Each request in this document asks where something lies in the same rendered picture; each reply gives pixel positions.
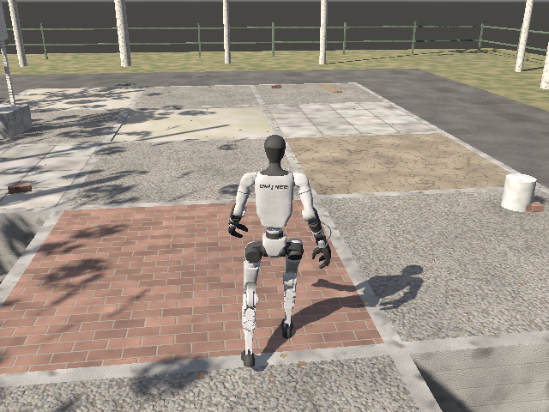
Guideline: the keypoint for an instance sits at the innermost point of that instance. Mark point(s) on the robot right upper arm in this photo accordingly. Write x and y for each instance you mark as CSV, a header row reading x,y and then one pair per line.
x,y
301,181

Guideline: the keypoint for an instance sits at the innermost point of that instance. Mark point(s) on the left robot forearm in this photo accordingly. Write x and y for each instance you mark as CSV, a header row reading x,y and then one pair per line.
x,y
234,220

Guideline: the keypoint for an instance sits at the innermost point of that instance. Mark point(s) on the robot left hand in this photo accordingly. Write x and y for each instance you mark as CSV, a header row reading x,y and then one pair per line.
x,y
234,233

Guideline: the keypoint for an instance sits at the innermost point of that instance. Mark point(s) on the robot left upper arm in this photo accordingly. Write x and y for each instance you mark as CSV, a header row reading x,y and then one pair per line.
x,y
248,180

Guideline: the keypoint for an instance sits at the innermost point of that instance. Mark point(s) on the right robot thigh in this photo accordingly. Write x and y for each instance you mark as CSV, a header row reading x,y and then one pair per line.
x,y
294,252

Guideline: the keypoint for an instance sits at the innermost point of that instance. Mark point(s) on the robot right hand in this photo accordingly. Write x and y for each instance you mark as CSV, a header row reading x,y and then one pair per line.
x,y
326,255

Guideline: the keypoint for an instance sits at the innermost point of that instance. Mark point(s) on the left robot thigh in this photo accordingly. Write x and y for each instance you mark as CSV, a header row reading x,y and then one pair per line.
x,y
252,260

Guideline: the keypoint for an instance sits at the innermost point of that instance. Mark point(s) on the right robot forearm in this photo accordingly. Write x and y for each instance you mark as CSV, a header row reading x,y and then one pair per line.
x,y
317,231

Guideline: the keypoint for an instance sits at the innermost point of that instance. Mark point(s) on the robot thigh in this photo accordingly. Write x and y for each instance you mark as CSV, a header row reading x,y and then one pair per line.
x,y
294,252
252,260

